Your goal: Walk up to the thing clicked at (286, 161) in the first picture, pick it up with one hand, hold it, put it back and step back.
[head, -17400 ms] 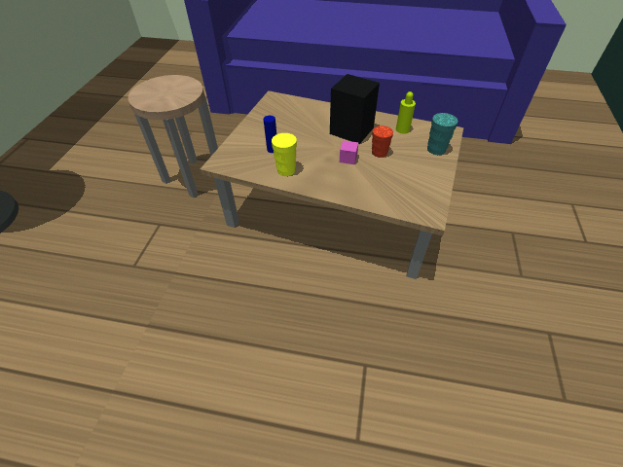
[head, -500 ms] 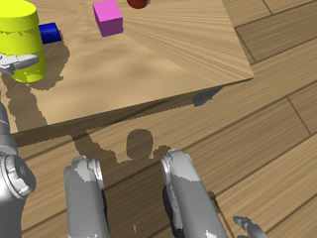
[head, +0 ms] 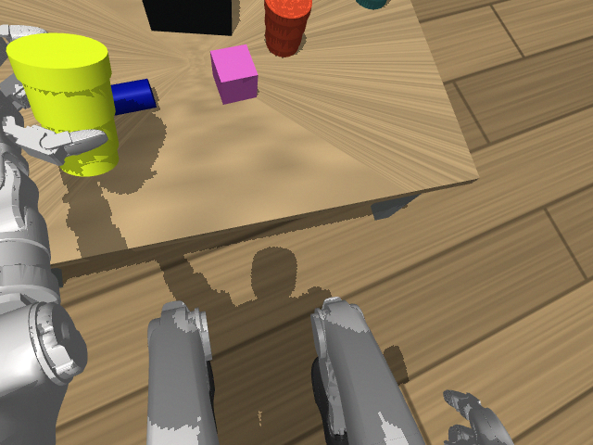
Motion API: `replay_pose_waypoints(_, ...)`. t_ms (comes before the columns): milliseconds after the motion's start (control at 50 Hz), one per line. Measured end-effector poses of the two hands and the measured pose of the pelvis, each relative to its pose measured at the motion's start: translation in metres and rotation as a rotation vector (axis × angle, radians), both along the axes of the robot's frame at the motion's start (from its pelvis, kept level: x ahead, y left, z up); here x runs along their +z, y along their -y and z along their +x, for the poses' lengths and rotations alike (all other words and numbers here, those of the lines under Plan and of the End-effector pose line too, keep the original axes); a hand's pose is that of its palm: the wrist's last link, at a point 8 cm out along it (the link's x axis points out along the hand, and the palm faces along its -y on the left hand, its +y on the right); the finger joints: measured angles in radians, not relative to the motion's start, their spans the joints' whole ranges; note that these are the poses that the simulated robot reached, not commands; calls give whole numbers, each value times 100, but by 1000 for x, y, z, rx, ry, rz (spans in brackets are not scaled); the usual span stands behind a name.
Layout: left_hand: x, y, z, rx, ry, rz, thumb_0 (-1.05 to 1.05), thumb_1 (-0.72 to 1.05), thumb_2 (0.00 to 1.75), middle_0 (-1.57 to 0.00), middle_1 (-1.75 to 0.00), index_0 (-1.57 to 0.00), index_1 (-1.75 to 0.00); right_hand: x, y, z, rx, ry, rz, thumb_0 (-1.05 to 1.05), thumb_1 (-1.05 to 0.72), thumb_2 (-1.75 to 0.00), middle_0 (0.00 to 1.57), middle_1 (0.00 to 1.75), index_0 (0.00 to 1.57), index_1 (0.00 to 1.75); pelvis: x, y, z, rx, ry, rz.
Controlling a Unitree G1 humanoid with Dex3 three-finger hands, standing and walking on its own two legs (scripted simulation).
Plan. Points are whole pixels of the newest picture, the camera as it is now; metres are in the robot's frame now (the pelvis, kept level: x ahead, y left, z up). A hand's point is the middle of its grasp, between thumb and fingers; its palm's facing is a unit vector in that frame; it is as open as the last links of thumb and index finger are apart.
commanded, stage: settle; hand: left
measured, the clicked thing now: (76, 111) +0.51 +0.24 +0.00
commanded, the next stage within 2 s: lift in 0.22 s
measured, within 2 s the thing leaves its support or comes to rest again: neither
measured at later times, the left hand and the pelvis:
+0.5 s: hand (23, 89) +0.51 +0.27 +0.05, palm faces +0.25 -0.97 -0.04, open 12.5 cm; pelvis +0.01 +0.01 +0.04, yaw +1 degrees
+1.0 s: hand out of the picture +0.43 +0.26 +0.16, palm faces +0.24 -0.97 -0.04, open 12.5 cm; pelvis +0.02 +0.01 +0.13, yaw +4 degrees
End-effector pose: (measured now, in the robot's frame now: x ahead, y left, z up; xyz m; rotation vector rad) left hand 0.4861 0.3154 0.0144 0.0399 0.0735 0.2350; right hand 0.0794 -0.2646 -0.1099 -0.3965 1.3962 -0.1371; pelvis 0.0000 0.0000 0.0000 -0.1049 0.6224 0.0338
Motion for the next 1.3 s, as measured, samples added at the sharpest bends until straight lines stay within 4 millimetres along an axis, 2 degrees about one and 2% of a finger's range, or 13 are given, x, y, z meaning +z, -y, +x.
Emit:
replay_pose_waypoints(160,22,-3,0,7,16,6,-5,-61,78,-83,-118,-59,-103,10,-9,13,14,32,23,1,-90,-90,21,30,21,30,14,-2,3,6,10,2)
replay_pose_waypoints(360,30,-4,-4,4,3,4,-5,-61,78,-83,-118,-58,-103,24,-14,5,6,2,28,1,-90,-90,21,30,21,30,28,-5,5,12,19,1)
replay_pose_waypoints(540,40,-3,-18,25,8,-7,-4,-61,78,-83,-118,-58,-104,39,-15,3,-4,4,28,1,-92,-90,21,30,21,30,41,-7,8,20,37,4)
replay_pose_waypoints(720,77,3,-36,9,2,9,-4,-61,77,-83,-118,-58,-104,66,-22,23,-1,80,54,1,-93,-91,21,30,21,30,71,-7,13,32,82,10)
replay_pose_waypoints(920,129,9,-70,22,32,-9,-4,-61,77,-83,-119,-58,-104,113,-29,56,27,204,74,1,-92,-90,21,30,21,30,114,-9,19,52,168,22)
replay_pose_waypoints(1060,162,14,-98,6,33,-1,-4,-61,77,-83,-119,-58,-105,147,-33,70,47,263,80,1,-92,-90,21,30,21,30,143,-10,21,69,238,34)
replay_pose_waypoints(1160,180,17,-117,18,27,-4,-4,-61,77,-83,-119,-58,-105,166,-36,75,59,292,90,1,-92,-90,21,30,21,30,161,-9,21,79,279,45)
replay_pose_waypoints(1300,193,25,-134,7,9,-4,-4,-61,77,-83,-119,-58,-105,184,-38,81,70,325,104,1,-92,-90,21,30,21,30,178,-8,22,87,322,58)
